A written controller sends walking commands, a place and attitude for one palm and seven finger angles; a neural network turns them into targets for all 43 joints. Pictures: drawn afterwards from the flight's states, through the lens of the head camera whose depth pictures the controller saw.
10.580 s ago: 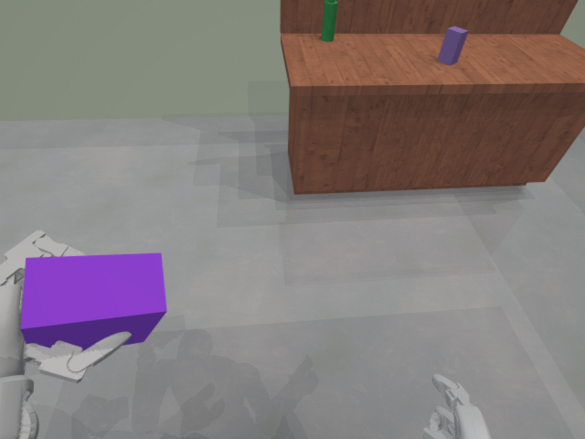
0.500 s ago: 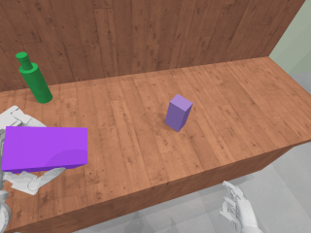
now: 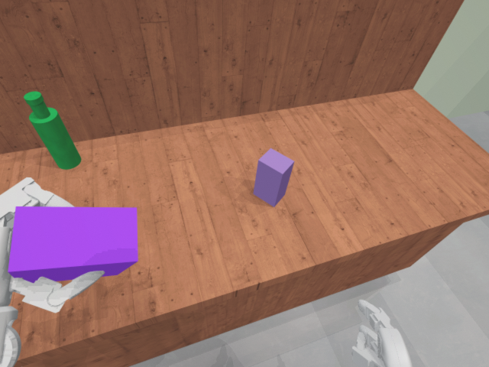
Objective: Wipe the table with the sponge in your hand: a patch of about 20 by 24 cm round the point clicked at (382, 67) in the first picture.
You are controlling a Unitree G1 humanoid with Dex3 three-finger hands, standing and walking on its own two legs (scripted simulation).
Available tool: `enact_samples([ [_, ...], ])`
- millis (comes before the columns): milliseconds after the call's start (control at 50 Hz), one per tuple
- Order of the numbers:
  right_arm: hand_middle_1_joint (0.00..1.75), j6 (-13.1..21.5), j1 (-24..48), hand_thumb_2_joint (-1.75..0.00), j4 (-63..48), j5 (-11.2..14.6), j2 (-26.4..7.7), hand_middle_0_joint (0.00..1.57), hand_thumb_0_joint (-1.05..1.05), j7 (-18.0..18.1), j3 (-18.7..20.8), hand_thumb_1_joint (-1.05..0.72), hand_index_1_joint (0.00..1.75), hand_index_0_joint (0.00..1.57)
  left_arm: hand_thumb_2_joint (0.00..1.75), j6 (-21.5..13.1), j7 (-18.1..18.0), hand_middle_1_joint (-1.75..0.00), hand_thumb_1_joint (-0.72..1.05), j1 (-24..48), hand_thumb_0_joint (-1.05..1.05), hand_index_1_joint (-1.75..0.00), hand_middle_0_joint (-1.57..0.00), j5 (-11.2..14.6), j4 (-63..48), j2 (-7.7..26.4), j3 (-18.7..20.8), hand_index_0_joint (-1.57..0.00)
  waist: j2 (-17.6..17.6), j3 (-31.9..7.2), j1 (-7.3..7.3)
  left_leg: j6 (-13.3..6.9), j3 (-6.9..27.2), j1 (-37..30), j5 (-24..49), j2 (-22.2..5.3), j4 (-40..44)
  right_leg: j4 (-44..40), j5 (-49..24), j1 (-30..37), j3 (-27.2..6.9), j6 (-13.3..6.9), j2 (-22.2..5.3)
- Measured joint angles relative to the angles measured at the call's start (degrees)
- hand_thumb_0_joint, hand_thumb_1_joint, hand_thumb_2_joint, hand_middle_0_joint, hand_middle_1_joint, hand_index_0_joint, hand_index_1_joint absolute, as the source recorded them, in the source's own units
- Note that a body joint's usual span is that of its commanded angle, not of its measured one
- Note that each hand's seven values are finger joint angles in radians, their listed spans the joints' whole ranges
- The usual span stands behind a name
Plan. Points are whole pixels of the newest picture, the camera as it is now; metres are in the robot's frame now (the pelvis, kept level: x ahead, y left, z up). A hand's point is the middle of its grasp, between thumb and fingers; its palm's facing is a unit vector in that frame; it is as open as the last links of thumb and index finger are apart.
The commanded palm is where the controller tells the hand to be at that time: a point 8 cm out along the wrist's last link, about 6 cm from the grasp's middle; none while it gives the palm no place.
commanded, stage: shuffle to correct the standing spot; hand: left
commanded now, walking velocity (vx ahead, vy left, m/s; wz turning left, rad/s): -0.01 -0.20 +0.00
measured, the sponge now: (93, 246) +0.22 +0.22 +0.13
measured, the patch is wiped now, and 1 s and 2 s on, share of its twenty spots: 0.00 0.00 0.00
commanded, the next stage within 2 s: come to a stop and stand still in 0.36 s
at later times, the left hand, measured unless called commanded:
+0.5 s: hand (111, 241) +0.22 +0.19 +0.16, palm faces +0.31 -0.86 -0.39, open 10.0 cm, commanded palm +0.17 +0.22 +0.17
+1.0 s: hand (68, 215) +0.23 +0.23 +0.19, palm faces +0.41 -0.77 -0.49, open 10.0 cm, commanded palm +0.15 +0.25 +0.17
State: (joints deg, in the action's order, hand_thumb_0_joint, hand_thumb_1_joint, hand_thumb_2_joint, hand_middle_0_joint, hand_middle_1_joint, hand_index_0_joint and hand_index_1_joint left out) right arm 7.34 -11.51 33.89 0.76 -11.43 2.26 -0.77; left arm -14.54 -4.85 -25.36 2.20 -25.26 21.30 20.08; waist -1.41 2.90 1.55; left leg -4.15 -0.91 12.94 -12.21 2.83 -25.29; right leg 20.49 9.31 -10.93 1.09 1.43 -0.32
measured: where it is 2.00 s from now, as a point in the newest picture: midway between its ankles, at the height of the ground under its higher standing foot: outside the picture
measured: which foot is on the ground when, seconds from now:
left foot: down 0.00-1.00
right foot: down 0.00-1.00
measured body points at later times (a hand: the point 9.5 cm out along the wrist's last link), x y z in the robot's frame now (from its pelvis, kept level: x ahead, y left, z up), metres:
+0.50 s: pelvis +0.00 -0.05 +0.00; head +0.03 -0.04 +0.45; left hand +0.20 +0.23 +0.18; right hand +0.18 -0.28 -0.08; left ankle +0.01 +0.06 -0.74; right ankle +0.02 -0.14 -0.74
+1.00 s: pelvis +0.00 -0.04 +0.00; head +0.03 -0.02 +0.44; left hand +0.21 +0.27 +0.21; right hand +0.19 -0.26 -0.08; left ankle +0.01 +0.06 -0.74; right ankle +0.02 -0.14 -0.74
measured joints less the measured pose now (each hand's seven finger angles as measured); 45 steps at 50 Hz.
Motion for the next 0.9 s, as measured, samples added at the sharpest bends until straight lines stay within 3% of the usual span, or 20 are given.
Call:
enact_samples([
  [140,0.30,0.0,0.5,-0.90,-0.5,0.0,1.0,0.20,0.01,-0.3,-0.1,-0.91,0.30,0.21,1.02,0.3,0.0,-1.35,-0.49,1.6,-0.01,-1.35,-0.75,0.3,0.0,0.2,0.6,-0.76,-0.7,0.1,0.39,0.7,-0.5,-0.2,0.6,-0.4,0.8,0.7,0.0,-0.8,-0.5,-0.5,0.4],
  [320,0.30,-0.8,0.9,-0.90,-1.6,0.0,1.8,0.21,0.01,-1.1,-0.1,-0.91,0.30,0.21,1.02,1.6,0.3,-1.35,-0.49,1.4,-0.01,-1.35,-0.75,0.9,-1.1,0.2,0.5,-0.76,-0.6,0.1,-0.12,2.2,-0.4,0.8,0.0,-2.1,-0.4,1.8,0.4,-1.9,-0.4,-2.1,2.0],
  [600,0.30,-1.8,0.6,-0.90,-1.0,0.4,-1.1,0.20,0.01,0.0,1.3,-0.91,0.30,0.21,1.02,3.9,-0.1,-1.35,-0.49,-2.1,-0.01,-1.35,-0.75,2.1,-2.6,0.1,0.2,-0.76,1.8,-0.8,-1.17,4.8,0.8,2.3,-1.5,-5.2,-2.7,2.0,0.9,-2.5,0.7,-4.9,5.1],
  [700,0.30,-2.5,0.5,-0.90,-0.2,0.8,-2.6,0.20,0.01,0.7,1.7,-0.91,0.30,0.20,1.02,4.8,-0.9,-1.35,-0.49,-3.7,-0.01,-1.35,-0.75,1.9,-2.1,-0.2,-0.7,-0.76,3.2,-1.5,-1.73,4.7,1.6,2.4,-1.8,-5.4,-3.0,0.8,0.7,-1.6,1.4,-5.0,5.4],
  [900,0.30,-3.1,1.5,-0.90,0.1,0.7,-2.2,0.20,0.01,1.1,1.3,-0.91,0.30,0.20,1.02,4.9,-1.6,-1.35,-0.49,-3.3,-0.01,-1.35,-0.75,1.6,-1.3,0.1,-0.8,-0.76,2.5,-0.9,-0.52,3.7,1.2,0.8,-0.9,-3.6,-1.2,0.9,0.9,-0.8,1.1,-3.7,3.6],
])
